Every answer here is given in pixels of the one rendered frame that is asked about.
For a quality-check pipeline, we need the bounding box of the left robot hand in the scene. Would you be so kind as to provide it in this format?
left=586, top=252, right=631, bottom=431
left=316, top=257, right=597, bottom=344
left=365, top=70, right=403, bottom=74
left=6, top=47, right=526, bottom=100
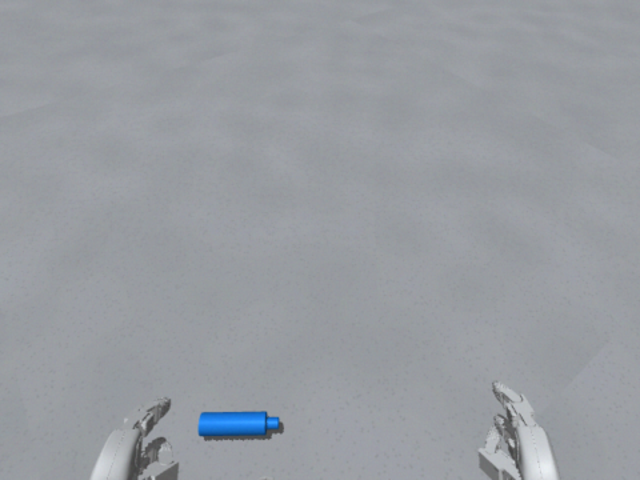
left=89, top=397, right=179, bottom=480

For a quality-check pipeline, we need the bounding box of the bottle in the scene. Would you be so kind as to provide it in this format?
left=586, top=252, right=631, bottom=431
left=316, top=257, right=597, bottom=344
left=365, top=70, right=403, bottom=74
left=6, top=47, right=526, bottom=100
left=198, top=412, right=279, bottom=436

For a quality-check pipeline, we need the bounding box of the right robot hand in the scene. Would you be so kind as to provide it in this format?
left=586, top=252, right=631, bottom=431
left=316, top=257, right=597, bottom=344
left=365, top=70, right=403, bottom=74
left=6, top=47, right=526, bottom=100
left=478, top=381, right=561, bottom=480

